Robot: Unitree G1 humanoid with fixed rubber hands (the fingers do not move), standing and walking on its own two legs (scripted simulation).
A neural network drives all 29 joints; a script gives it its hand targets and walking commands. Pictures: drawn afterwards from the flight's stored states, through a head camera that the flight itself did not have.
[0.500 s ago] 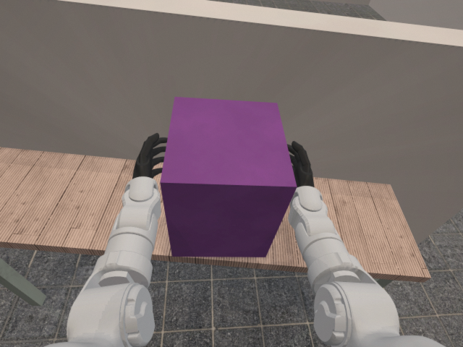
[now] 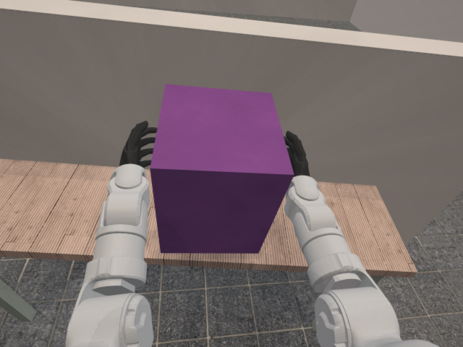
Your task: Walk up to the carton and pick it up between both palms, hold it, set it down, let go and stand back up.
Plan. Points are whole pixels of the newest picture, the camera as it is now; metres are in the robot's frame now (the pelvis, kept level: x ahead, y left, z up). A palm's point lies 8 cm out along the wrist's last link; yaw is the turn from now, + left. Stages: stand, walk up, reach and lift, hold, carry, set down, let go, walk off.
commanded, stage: reach and lift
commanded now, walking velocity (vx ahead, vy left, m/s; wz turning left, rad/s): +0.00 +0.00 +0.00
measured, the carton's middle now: (215, 174) +0.40 +0.01 +0.09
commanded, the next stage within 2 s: hold in 1.22 s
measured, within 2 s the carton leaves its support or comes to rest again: neither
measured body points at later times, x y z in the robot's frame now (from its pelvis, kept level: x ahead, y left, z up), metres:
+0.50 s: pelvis -0.01 +0.00 +0.00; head -0.04 +0.03 +0.45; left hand +0.38 +0.15 +0.15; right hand +0.37 -0.14 +0.14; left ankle +0.04 +0.12 -0.75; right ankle +0.00 -0.11 -0.75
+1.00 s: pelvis -0.01 +0.00 +0.00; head -0.04 +0.03 +0.45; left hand +0.38 +0.15 +0.16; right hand +0.37 -0.14 +0.15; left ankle +0.04 +0.12 -0.75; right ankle +0.00 -0.11 -0.75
